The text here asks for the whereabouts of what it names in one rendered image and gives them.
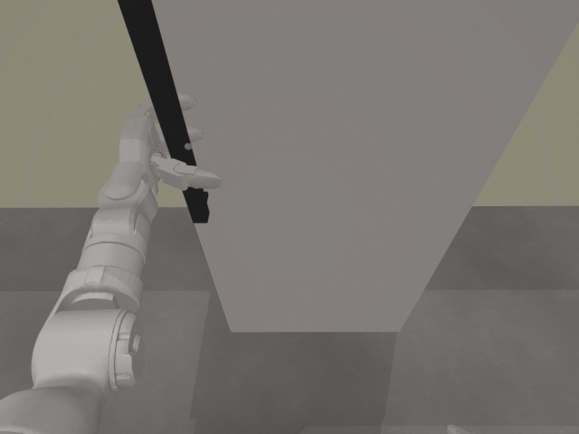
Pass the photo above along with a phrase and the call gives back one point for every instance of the handle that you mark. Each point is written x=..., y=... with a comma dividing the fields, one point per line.
x=141, y=22

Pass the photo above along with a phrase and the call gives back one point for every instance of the left robot forearm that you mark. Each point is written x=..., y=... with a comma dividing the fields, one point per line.
x=109, y=272

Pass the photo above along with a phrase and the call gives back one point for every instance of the fridge door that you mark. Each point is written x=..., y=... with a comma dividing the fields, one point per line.
x=352, y=138

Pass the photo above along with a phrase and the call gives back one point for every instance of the left robot hand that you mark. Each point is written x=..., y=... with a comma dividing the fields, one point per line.
x=140, y=143

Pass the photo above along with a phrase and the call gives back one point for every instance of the left robot upper arm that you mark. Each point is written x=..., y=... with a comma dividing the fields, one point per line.
x=83, y=360

